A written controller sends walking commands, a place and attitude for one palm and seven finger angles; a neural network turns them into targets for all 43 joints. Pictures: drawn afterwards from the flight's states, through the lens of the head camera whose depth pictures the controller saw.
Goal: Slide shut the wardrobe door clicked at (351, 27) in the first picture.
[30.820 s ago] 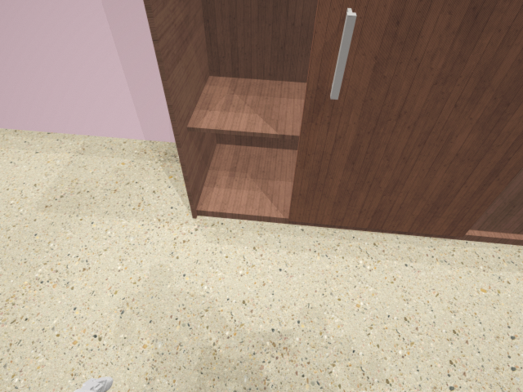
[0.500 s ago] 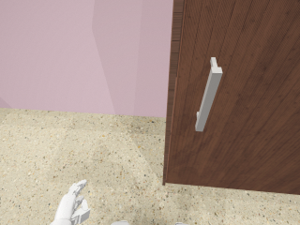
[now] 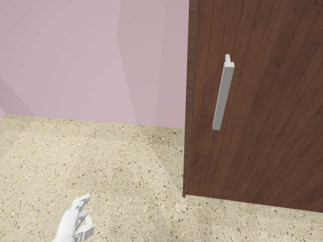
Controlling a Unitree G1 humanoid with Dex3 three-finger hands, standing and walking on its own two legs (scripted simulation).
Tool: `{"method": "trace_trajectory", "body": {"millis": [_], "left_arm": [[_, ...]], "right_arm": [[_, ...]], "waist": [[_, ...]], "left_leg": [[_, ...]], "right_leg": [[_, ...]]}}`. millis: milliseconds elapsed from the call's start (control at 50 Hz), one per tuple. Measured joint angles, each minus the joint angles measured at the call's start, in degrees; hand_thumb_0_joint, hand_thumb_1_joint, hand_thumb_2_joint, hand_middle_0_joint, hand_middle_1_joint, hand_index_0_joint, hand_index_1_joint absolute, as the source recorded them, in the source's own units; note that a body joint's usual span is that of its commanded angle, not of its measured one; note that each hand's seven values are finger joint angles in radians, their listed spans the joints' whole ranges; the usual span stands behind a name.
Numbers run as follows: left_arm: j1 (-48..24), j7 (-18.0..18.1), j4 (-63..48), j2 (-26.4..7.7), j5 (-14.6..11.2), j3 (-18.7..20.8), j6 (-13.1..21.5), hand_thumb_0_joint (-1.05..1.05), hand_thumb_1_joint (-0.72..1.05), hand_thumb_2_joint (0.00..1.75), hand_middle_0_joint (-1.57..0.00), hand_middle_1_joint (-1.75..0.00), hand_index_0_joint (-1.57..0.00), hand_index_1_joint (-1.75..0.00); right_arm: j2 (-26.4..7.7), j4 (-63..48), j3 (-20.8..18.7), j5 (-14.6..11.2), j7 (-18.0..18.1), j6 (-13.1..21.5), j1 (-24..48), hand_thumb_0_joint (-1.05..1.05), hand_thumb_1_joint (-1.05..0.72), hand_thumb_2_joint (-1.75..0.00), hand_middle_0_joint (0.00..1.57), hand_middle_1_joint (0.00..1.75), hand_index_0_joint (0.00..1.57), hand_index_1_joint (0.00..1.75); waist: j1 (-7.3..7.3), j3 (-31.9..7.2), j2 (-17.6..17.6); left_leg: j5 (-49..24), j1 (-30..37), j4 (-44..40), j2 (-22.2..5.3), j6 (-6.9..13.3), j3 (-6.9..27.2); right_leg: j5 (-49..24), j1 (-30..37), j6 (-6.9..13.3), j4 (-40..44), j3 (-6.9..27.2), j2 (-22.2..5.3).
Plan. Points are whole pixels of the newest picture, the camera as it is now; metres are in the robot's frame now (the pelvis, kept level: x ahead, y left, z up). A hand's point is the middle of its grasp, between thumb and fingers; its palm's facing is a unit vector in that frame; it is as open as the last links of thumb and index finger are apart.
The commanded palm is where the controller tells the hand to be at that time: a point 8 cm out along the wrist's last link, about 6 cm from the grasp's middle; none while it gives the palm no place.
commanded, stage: step back with the hand held close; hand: right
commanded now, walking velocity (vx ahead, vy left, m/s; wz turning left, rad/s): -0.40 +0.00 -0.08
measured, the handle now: (221, 95) +0.49 -0.14 +0.11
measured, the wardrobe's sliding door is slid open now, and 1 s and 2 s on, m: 0.00 0.00 0.00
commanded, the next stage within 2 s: stop stepping back and stand still in 0.08 s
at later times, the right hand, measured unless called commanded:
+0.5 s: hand out of the picture +0.07 -0.38 +0.17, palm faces +0.59 +0.78 -0.22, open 7.4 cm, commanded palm +0.00 -0.38 +0.19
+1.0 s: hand out of the picture +0.01 -0.37 +0.17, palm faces +0.53 +0.79 -0.30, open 7.4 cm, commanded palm -0.04 -0.40 +0.19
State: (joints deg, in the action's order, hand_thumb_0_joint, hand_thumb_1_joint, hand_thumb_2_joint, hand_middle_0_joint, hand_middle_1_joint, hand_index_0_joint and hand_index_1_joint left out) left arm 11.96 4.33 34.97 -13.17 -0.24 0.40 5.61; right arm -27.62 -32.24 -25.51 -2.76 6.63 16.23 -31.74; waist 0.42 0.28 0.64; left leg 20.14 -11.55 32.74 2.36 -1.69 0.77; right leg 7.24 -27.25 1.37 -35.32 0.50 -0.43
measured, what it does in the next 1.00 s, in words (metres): walks backwards: left foot, then right foot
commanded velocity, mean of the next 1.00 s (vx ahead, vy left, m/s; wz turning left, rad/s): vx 0.08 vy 0.09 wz -0.01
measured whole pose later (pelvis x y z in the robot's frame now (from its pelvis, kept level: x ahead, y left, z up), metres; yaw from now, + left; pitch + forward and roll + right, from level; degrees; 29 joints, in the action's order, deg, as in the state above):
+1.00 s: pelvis -0.17 -0.09 +0.00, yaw -3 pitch -2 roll +2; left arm 14.4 1.6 39.6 -12.3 -0.4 0.8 3.5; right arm -18.8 -26.3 -21.7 -2.2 7.6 8.3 -27.4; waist -2.4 -3.0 1.3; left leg 21.3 -8.9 32.0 1.8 2.4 -5.3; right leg 22.1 -27.8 0.1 -63.5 1.7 -3.2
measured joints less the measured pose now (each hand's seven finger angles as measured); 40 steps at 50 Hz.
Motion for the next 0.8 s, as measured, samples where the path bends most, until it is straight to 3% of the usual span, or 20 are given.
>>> {"method": "trace_trajectory", "body": {"millis": [60, 140, 200, 260, 280, 320, 360, 400, 420, 460, 480, 520, 560, 600, 700, 740, 800], "left_arm": [[-0.55, 0.53, 0.8, -0.3, 0.69, 0.39, 0.9, 0.02, 0.9, 0.9, -0.2, -0.3, -0.2, -0.3], [-1.26, -0.33, 0.79, 0.93, 1.7, 0.32, 2.48, 0.02, 0.9, 0.9, -0.2, -0.3, -0.2, -0.3], [-0.86, -1.79, 0.48, 2.38, 1.58, -0.42, 3.58, 0.02, 0.9, 0.9, -0.2, -0.3, -0.2, -0.3], [-0.49, -2.75, -0.21, 3.54, 1.48, -1.24, 4.2, 0.02, 0.9, 0.9, -0.2, -0.3, -0.2, -0.3], [-0.65, -2.85, -0.53, 3.81, 1.39, -1.61, 4.19, 0.01, 0.9, 0.9, -0.2, -0.3, -0.2, -0.3], [-1.49, -2.71, 0.27, 3.27, 1.19, -1.7, 3.67, 0.01, 0.9, 0.9, -0.2, -0.3, -0.2, -0.3], [-0.22, -2.51, 2.14, 3.64, 0.45, -1.54, 2.16, 0.01, 0.9, 0.9, -0.2, -0.3, -0.2, -0.3], [1.69, -2.23, 3.69, 4.89, -0.4, -1.75, 0.64, 0.01, 0.9, 0.9, -0.2, -0.3, -0.2, -0.3], [2.34, -2.0, 3.88, 5.29, -0.45, -2.15, 0.01, 0.02, 0.9, 0.9, -0.2, -0.3, -0.2, -0.3], [2.98, -1.81, 2.74, 4.33, -0.18, -2.74, -0.17, 0.02, 0.9, 0.9, -0.2, -0.3, -0.2, -0.3], [2.38, -1.8, 2.3, 3.5, 0.05, -2.42, 0.29, 0.02, 0.9, 0.9, -0.2, -0.3, -0.2, -0.3], [-0.26, -1.94, 2.53, 3.58, 0.25, -1.8, 0.76, 0.02, 0.9, 0.9, -0.2, -0.3, -0.2, -0.3], [-1.13, -2.7, 2.25, 4.86, 0.8, -1.81, 1.53, 0.02, 0.9, 0.9, -0.2, -0.3, -0.2, -0.3], [0.04, -3.97, 1.52, 6.42, 0.93, -2.35, 2.17, 0.02, 0.9, 0.9, -0.2, -0.3, -0.2, -0.3], [4.83, -4.58, 1.49, 7.44, 1.19, -3.28, 1.22, 0.02, 0.9, 0.9, -0.2, -0.3, -0.2, -0.3], [5.85, -3.51, 2.19, 6.94, 1.4, -2.93, -0.15, 0.02, 0.9, 0.9, -0.2, -0.3, -0.2, -0.3], [6.04, -1.85, 2.68, 5.48, 1.37, -2.07, -1.95, 0.02, 0.9, 0.9, -0.2, -0.3, -0.2, -0.3]], "right_arm": [[0.09, 2.9, -1.92, 0.21, 0.61, 0.47, 3.52, 0.01, -0.88, -0.89, 0.22, 0.3, 0.22, 0.31], [1.38, 5.77, -2.56, 0.72, 0.73, -0.69, 8.29, 0.01, -0.88, -0.89, 0.21, 0.3, 0.21, 0.31], [2.24, 2.52, -1.48, 0.24, 0.51, -1.07, 6.46, 0.01, -0.89, -0.89, 0.21, 0.3, 0.21, 0.31], [1.96, -1.95, -0.15, 0.08, 0.05, -1.12, 2.67, 0.01, -0.89, -0.89, 0.21, 0.3, 0.21, 0.31], [1.2, -3.32, -0.27, 0.05, 0.07, -1.28, 1.59, 0.01, -0.89, -0.89, 0.21, 0.3, 0.21, 0.31], [1.23, -4.84, 0.53, 0.0, -0.26, -1.87, 0.99, 0.01, -0.89, -0.89, 0.21, 0.3, 0.21, 0.31], [0.52, -4.95, 0.95, -0.39, -0.82, -2.97, 1.13, 0.01, -0.88, -0.89, 0.21, 0.3, 0.21, 0.31], [0.53, -3.17, 0.04, -0.64, -1.08, -3.85, 3.09, 0.01, -0.88, -0.89, 0.21, 0.3, 0.22, 0.31], [0.92, -1.67, -0.57, -0.54, -0.87, -4.13, 4.85, 0.01, -0.88, -0.89, 0.21, 0.3, 0.22, 0.31], [2.4, 2.05, -1.5, -0.03, 0.12, -4.52, 9.19, 0.01, -0.88, -0.89, 0.21, 0.3, 0.21, 0.31], [3.46, 4.07, -1.64, 0.14, 0.84, -4.81, 11.74, 0.01, -0.88, -0.89, 0.21, 0.3, 0.21, 0.31], [5.54, 7.2, -1.84, 0.16, 2.2, -6.14, 14.97, 0.01, -0.88, -0.9, 0.21, 0.3, 0.21, 0.31], [6.32, 6.48, -1.39, 0.03, 2.27, -7.56, 13.7, 0.01, -0.89, -0.9, 0.2, 0.3, 0.2, 0.31], [5.71, 2.03, 0.13, -0.06, 1.68, -8.03, 9.48, 0.02, -0.89, -0.9, 0.2, 0.3, 0.2, 0.31], [1.5, -7.49, 2.19, 0.98, 0.67, -4.6, -2.93, 0.02, -0.89, -0.89, 0.2, 0.3, 0.21, 0.31], [-0.41, -5.62, 1.12, 1.5, 0.83, -4.03, -4.13, 0.01, -0.88, -0.89, 0.21, 0.3, 0.21, 0.31], [-1.79, 1.69, -0.71, 1.63, 1.41, -5.8, -1.22, 0.01, -0.88, -0.89, 0.21, 0.3, 0.21, 0.31]], "waist": [[-0.61, 0.93, 0.37], [-0.82, 2.71, -1.04], [-1.89, 2.41, -0.89], [-2.76, 1.63, -0.27], [-3.16, 1.57, 0.67], [-3.18, 2.75, -1.19], [-2.65, 1.19, -1.6], [-2.91, -1.76, 0.89], [-2.99, -2.83, 2.41], [-2.18, -3.73, 3.17], [-1.45, -3.0, 2.87], [-1.43, 0.86, 3.61], [-0.33, 3.01, 4.08], [1.04, 3.61, 4.93], [1.21, -0.03, 3.61], [0.65, -1.91, 1.68], [0.22, -3.58, -1.47]], "left_leg": [[3.0, -2.86, 4.85, 0.57, 0.98, 1.02], [7.31, -5.61, 14.09, 3.57, 2.61, 0.31], [8.89, -2.99, 9.89, 3.89, 3.86, -1.62], [7.68, 2.57, -0.98, 3.44, 5.27, -3.45], [5.78, 4.66, -5.69, 2.34, 6.28, -3.72], [-1.67, 5.39, -5.82, 2.09, 4.49, -4.71], [0.21, 5.94, -3.14, 1.6, 2.55, -5.67], [1.93, 5.41, -1.59, 0.11, 1.68, -5.33], [2.41, 4.47, -0.5, -0.7, 1.54, -5.01], [3.87, 1.1, 3.89, -1.73, 1.48, -5.2], [5.65, -1.32, 7.74, -2.28, 2.14, -5.01], [9.77, -6.04, 17.1, -1.81, 3.07, -0.89], [9.28, -10.47, 24.82, 0.0, 3.39, 0.85], [6.01, -13.25, 28.05, 1.26, 3.39, 0.42], [0.35, -12.76, 20.51, 2.63, 3.68, -5.47], [1.56, -9.75, 14.09, 3.0, 4.11, -7.67], [4.56, -2.79, 2.7, 3.46, 5.21, -9.98]], "right_leg": [[-2.47, -0.63, 2.91, 1.39, -0.46, 0.33], [-7.61, -0.76, 3.2, 8.53, 1.43, -0.31], [-10.27, -0.45, 2.27, 14.6, 1.62, -0.49], [-10.02, -1.48, 0.41, 16.43, 1.04, 0.52], [-6.8, -3.07, -0.58, 13.71, 0.16, 1.53], [4.48, -6.95, -2.68, -1.05, 0.61, 1.84], [11.16, -9.16, -3.34, -22.1, 1.59, 2.98], [14.7, -6.69, -2.86, -31.47, 1.57, 2.36], [15.97, -3.74, -2.44, -29.76, 1.64, 1.22], [14.49, 4.14, -2.09, -15.07, 3.15, -1.45], [16.57, 5.51, -2.01, -11.07, 3.34, -1.12], [15.82, 5.25, 0.36, -11.78, 1.18, 0.49], [12.19, 6.74, 1.77, -8.1, -0.17, 0.94], [7.76, 9.22, 1.48, -1.74, -0.2, 1.16], [2.91, 14.43, -0.41, 12.01, -0.09, -0.63], [3.43, 15.48, -0.75, 15.56, -0.07, -1.27], [4.69, 15.02, -1.49, 17.02, -0.55, -1.76]]}}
